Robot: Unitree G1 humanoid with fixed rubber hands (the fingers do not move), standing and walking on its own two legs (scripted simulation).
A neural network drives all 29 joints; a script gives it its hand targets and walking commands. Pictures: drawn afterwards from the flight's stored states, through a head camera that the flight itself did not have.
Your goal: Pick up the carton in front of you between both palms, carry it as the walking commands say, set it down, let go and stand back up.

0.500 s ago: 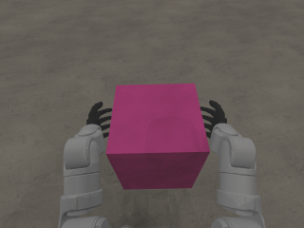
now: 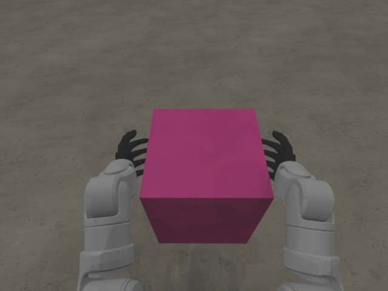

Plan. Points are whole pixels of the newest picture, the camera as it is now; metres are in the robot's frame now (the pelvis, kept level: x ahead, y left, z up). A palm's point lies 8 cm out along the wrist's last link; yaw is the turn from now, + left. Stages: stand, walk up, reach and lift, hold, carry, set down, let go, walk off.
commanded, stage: carry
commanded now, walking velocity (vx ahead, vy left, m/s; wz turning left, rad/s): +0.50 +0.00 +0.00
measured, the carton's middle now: (203, 181) +0.34 +0.00 +0.04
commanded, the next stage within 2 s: none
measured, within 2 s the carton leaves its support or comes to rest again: neither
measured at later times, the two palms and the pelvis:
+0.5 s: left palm (144, 94) +0.59 +0.15 +0.10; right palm (254, 92) +0.58 -0.15 +0.11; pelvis +0.35 +0.01 +0.00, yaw -5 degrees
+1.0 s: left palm (163, 43) +0.88 +0.12 +0.11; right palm (248, 41) +0.89 -0.18 +0.11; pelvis +0.66 -0.03 +0.02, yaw -1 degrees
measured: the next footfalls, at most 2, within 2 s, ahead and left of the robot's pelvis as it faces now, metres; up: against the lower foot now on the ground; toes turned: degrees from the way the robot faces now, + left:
left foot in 0.46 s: +0.50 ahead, +0.11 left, +0.00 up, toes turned +7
right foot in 0.86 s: +0.69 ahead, -0.15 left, +0.00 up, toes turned -13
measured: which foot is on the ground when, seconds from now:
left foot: down 0.00-0.00, up 0.02-0.44, down 0.46-0.88, up 0.90-1.00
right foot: down 0.00-0.46, up 0.48-0.84, down 0.86-1.00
